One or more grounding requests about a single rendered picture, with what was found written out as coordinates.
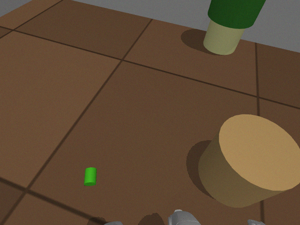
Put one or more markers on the potted plant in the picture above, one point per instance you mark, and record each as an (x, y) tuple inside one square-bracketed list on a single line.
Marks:
[(228, 20)]

